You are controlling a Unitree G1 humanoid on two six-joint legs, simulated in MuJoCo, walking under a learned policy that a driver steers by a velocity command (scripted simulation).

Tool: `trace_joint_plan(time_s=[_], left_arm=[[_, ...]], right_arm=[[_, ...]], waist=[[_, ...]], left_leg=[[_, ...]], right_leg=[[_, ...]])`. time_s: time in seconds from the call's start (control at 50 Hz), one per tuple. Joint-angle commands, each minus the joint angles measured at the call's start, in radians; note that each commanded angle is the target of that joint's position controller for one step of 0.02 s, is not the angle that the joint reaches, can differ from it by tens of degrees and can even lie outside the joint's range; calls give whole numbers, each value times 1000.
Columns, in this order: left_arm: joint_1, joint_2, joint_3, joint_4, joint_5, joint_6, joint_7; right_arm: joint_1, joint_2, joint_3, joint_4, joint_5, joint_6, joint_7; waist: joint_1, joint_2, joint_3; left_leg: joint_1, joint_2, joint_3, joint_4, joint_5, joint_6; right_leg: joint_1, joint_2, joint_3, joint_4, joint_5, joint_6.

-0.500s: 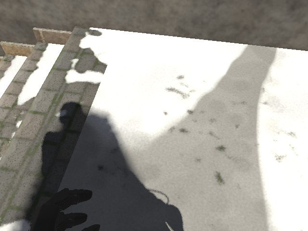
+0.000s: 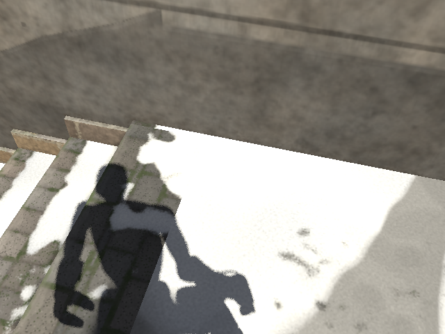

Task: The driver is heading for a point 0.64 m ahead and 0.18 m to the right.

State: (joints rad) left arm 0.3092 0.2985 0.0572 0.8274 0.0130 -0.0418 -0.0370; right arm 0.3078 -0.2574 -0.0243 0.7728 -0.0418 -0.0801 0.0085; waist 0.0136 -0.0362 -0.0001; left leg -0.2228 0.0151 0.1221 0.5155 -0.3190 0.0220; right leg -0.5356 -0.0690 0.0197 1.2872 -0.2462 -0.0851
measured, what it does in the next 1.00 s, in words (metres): walks ahead, turning right: right foot, then left foot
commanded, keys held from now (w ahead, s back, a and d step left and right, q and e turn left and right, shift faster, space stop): w+e+shift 0.48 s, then shift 0.52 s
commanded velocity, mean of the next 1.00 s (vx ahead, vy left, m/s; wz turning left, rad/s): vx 0.69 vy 0.00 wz -0.62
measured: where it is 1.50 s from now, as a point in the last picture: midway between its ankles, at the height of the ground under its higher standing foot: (282, 258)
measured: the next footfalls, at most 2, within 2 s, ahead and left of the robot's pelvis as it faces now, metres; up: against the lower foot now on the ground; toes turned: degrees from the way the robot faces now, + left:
right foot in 0.26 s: +0.44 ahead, -0.08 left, +0.00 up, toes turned -18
left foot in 0.68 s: +0.88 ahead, -0.14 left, +0.00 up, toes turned -33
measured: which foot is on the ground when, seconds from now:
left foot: down 0.00-0.26, up 0.28-0.66, down 0.68-1.00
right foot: up 0.00-0.24, down 0.26-0.68, up 0.70-1.00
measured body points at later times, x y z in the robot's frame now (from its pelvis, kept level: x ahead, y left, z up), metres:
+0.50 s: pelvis +0.45 -0.08 +0.00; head +0.48 -0.08 +0.45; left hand +0.56 +0.19 -0.13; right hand +0.58 -0.37 -0.06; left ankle +0.63 +0.06 -0.66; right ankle +0.40 -0.07 -0.73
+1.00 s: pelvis +0.71 -0.13 +0.00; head +0.74 -0.14 +0.45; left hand +1.00 -0.05 -0.12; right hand +0.57 -0.32 -0.14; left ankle +0.85 -0.12 -0.73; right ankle +0.66 -0.25 -0.71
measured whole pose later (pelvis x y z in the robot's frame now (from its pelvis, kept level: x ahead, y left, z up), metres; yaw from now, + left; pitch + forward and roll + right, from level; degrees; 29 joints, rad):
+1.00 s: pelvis +0.71 -0.13 +0.00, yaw -36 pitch +0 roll +1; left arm 0.02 0.27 0.00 0.86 0.03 -0.01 0.02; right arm 0.33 -0.18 0.01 0.95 0.00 -0.08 -0.02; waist -0.08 -0.05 0.09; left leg -0.33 -0.05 0.07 0.35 -0.02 0.06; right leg -0.41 0.00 0.09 0.77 -0.35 0.04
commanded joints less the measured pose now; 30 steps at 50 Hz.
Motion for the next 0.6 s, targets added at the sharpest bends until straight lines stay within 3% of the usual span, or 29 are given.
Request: trace_joint_plan(time_s=[0.02, 0.08, 0.12, 0.14, 0.16, 0.2, 0.22, 0.24, 0.26, 0.28, 0.3, 0.32, 0.34, 0.36, 0.38, 0.42, 0.44, 0.46, 0.48, 0.5, 0.52, 0.54, 0.58, 0.6], left_arm=[[-59, -3, 0, -89, 8, 27, -21], [-185, -21, -18, -150, 7, 26, -39], [-254, -8, -27, -178, 4, 22, -54], [-257, -5, -29, -170, -1, 25, -59], [-276, -5, -33, -193, 4, 23, -60], [-190, 43, -22, -169, 7, 25, -49], [-52, 86, -5, -132, 3, 25, -41], [160, 135, 21, -74, 4, 25, -29], [310, 181, 51, -20, -1, 26, -5], [201, 236, 71, -21, -21, 37, 16], [135, 343, 89, -82, 12, 48, 16], [114, 305, 92, -114, 9, 50, 26], [98, 235, 77, -97, 8, 44, 37], [75, 201, 67, -80, 4, 30, 38], [52, 188, 59, -85, 0, 12, 41], [36, 153, 42, -84, -9, -17, 38], [36, 158, 42, -87, -12, -28, 34], [25, 175, 44, -98, 3, -38, 34], [36, 189, 51, -93, 3, -41, 32], [43, 184, 52, -84, 0, -41, 31], [69, 174, 49, -68, -7, -41, 27], [86, 171, 52, -50, -16, -47, 20], [147, 152, 49, -9, -28, -56, 19], [149, 157, 50, -5, -25, -58, 27]], right_arm=[[39, -63, -22, -17, 28, -44, -1], [36, -50, -19, 10, 23, -54, -8], [27, -81, -25, 19, 22, -54, -19], [25, -98, -26, 21, 22, -55, -25], [54, -140, -32, 26, 25, -57, -28], [72, -201, -49, 32, 21, -37, -45], [37, -233, -59, 18, 12, -18, -52], [-14, -258, -68, -2, 4, 3, -56], [-34, -254, -70, -10, 0, 14, -43], [-59, -105, -33, -41, -11, 6, -18], [54, -92, -18, -162, 15, -13, -15], [-17, -134, -10, -174, 2, -41, -16], [-66, -159, -10, -166, 3, -54, -15], [-97, -146, -6, -167, -7, -50, -17], [-92, -134, 0, -165, -26, -32, -19], [-90, -118, 7, -165, -39, 16, -17], [-123, -105, 11, -182, -38, 28, -14], [-193, -104, 15, -216, -28, 28, -13], [-278, -91, 21, -251, -18, 19, -8], [-321, -72, 28, -263, -10, 11, -3], [-344, -64, 30, -267, -6, 3, 1], [-327, -49, 33, -257, -7, -3, 2], [-352, -30, 39, -251, 13, -2, -6], [-340, -48, 33, -247, 14, -3, -12]], waist=[[-5, 126, 65], [14, 127, 101], [21, 80, 128], [21, 59, 109], [29, 81, 123], [85, 121, 53], [161, 140, -28], [261, 139, -125], [305, 66, -183], [187, -196, -49], [59, -272, -250], [101, -77, -257], [67, 65, -89], [16, 131, -14], [-22, 140, 21], [-66, 146, 57], [-64, 140, 66], [-49, 131, 95], [-26, 118, 124], [-8, 105, 138], [15, 84, 127], [32, 76, 76], [78, 19, 3], [74, -17, -19]], left_leg=[[130, 253, -169, -338, 294, 60], [125, 189, 25, -376, 491, 43], [120, 170, 115, -418, 555, 28], [133, 147, 164, -413, 722, 10], [153, 183, 173, -359, 958, 4], [265, 209, 172, -191, 1314, -12], [272, 225, 159, -21, 1400, -7], [214, 240, 134, 249, 1409, 9], [69, 178, 127, 611, 1064, 11], [-263, -27, 101, 1007, -32, -16], [-590, -91, -115, 1236, -201, -49], [-683, -39, -222, 1183, -119, -33], [-671, 10, -229, 1060, -52, -26], [-603, 47, -224, 954, -35, -30], [-532, 69, -227, 892, -43, -43], [-432, 104, -209, 770, -72, -76], [-408, 112, -187, 684, -62, -87], [-393, 111, -163, 579, 3, -97], [-380, 106, -146, 466, 95, -101], [-355, 92, -130, 349, 219, -95], [-332, 63, -102, 250, 315, -86], [-247, 26, -70, 128, 443, -60], [-135, -45, -51, 11, 583, -22], [-105, -62, -68, -27, 586, -9]], right_leg=[[-250, -70, 24, -6, 59, 1], [-250, -50, -40, -164, 211, -13], [-169, -27, -104, -368, 291, -39], [-87, 20, -160, -429, 322, -55], [-38, 40, -191, -487, 318, -74], [77, 116, -235, -527, 254, -107], [222, 151, -228, -522, 199, -124], [437, 170, -183, -538, 148, -154], [659, 171, -98, -615, 89, -181], [692, 58, 126, -648, 120, -213], [969, -138, 675, -812, 79, -428], [941, -193, 858, -1019, -186, -425], [761, -172, 804, -1074, -226, -363], [599, -131, 709, -1073, -136, -321], [473, -86, 615, -1061, -10, -303], [277, -13, 488, -1079, 88, -287], [218, 18, 441, -1095, 111, -282], [166, 35, 432, -1129, 119, -274], [143, 54, 412, -1157, 144, -262], [154, 80, 361, -1132, 316, -227], [203, 104, 310, -1088, 535, -183], [231, 130, 243, -1022, 713, -116], [316, 121, 250, -980, 844, -38], [374, 114, 265, -941, 886, -11]])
